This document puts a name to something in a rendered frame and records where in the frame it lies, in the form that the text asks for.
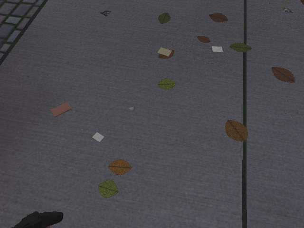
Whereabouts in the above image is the left robot hand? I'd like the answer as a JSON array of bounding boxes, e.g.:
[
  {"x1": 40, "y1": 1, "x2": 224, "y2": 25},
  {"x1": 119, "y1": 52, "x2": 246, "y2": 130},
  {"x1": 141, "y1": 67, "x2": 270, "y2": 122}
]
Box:
[{"x1": 11, "y1": 211, "x2": 64, "y2": 228}]

